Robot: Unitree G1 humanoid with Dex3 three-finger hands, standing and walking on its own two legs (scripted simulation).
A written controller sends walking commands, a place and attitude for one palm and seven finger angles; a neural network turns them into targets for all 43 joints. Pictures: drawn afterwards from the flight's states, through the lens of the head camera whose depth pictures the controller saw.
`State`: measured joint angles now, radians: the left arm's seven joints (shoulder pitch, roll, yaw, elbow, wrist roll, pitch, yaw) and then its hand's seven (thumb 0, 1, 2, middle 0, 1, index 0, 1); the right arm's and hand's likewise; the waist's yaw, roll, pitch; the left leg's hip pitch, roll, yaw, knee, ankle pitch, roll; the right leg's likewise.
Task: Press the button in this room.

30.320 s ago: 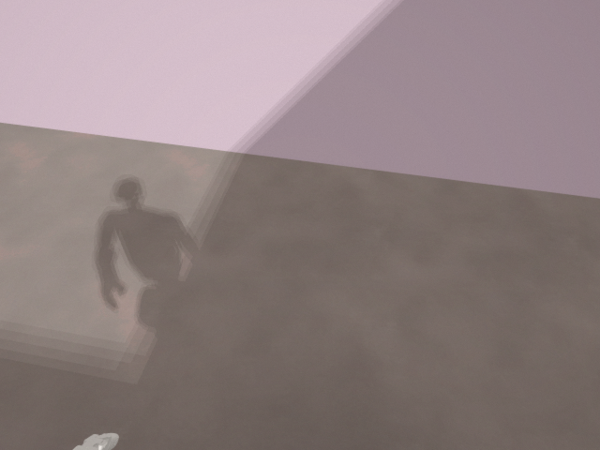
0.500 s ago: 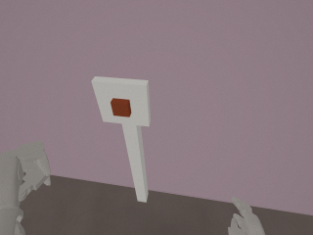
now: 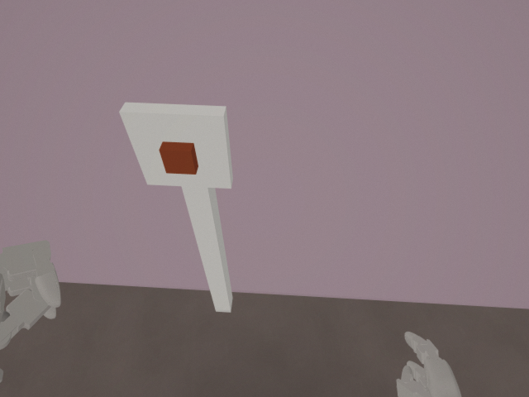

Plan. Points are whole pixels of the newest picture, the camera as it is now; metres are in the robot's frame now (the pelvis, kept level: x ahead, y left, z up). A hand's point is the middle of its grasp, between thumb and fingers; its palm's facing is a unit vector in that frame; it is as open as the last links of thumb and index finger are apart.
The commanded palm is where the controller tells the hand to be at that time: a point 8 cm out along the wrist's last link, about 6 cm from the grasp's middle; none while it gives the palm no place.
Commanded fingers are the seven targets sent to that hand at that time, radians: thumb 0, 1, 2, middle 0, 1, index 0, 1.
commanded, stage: step back with the hand held close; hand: left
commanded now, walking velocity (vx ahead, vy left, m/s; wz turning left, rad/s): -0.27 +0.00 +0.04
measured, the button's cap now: (180, 157) +0.51 +0.19 +0.07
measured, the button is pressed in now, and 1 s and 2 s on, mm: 0 0 0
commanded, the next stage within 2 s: stop stepping back and stand still in 0.94 s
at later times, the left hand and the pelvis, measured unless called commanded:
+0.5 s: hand out of the picture +0.12 +0.26 +0.16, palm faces +0.45 -0.77 -0.45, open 3.1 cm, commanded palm +0.05 +0.29 +0.18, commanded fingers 0.00 0.90 0.90 -1.30 -1.50 -1.30 -1.50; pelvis -0.07 +0.01 -0.02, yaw +2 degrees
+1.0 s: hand out of the picture +0.04 +0.25 +0.18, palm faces +0.42 -0.83 -0.37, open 3.1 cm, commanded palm -0.02 +0.28 +0.18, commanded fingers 0.00 0.90 0.90 -1.30 -1.50 -1.30 -1.50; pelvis -0.15 +0.00 -0.01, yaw +0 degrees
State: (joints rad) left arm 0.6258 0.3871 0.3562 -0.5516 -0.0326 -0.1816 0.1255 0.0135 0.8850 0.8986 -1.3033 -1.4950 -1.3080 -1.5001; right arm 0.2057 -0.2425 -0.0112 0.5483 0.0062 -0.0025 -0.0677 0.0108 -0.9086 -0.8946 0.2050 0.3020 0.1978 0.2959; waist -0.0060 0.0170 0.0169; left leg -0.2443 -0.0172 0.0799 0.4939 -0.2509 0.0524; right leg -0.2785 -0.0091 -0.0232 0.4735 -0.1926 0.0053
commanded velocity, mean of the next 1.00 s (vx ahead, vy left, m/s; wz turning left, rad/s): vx -0.35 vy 0.00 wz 0.00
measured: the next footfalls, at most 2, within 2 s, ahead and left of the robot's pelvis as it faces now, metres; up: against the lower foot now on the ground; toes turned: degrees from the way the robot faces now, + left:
right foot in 1.04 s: -0.22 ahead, -0.09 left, +0.00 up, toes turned -5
left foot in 1.14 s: -0.02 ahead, +0.07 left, +0.00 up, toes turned -3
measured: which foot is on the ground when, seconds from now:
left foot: down 0.00-1.00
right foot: down 0.00-0.74, up 0.76-1.00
